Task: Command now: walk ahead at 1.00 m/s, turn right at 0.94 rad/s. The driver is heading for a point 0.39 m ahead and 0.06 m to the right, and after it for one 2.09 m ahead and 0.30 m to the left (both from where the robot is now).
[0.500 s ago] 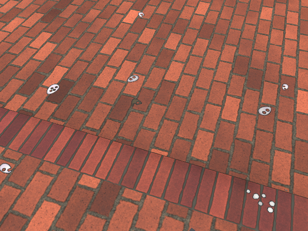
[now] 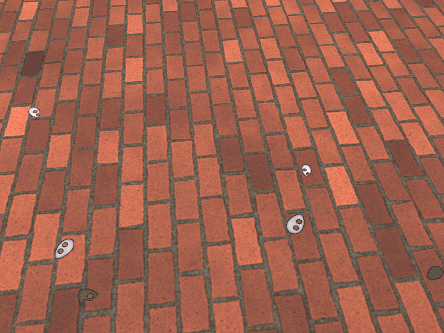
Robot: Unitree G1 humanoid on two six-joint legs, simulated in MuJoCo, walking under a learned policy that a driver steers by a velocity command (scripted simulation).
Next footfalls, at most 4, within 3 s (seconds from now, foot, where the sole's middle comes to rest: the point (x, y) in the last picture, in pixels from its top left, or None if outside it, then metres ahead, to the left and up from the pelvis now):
0.32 right None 0.43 -0.09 -0.87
0.68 left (213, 269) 0.71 0.08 -0.87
1.20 right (261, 243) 0.82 -0.09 -0.87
1.56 left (207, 278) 0.68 0.09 -0.87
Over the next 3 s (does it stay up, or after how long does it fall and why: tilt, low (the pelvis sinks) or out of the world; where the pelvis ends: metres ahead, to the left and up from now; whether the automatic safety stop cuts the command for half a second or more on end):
stays up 1.81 -0.03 -0.10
